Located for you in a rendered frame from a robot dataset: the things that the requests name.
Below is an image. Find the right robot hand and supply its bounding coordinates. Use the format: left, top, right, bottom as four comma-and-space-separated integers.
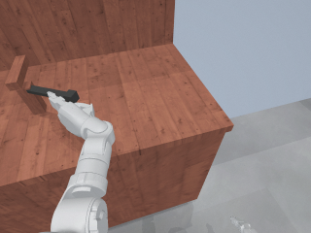
230, 216, 258, 233

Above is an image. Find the left robot hand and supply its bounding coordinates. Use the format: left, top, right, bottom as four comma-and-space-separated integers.
47, 91, 95, 138

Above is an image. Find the left robot forearm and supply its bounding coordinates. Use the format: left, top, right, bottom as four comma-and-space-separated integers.
51, 116, 116, 232

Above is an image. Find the tap lever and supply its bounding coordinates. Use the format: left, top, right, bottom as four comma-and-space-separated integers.
26, 85, 80, 103

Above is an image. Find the counter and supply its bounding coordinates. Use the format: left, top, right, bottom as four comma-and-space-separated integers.
0, 0, 234, 233

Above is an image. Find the robot left upper arm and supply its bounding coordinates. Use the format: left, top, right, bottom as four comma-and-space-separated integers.
39, 196, 109, 233

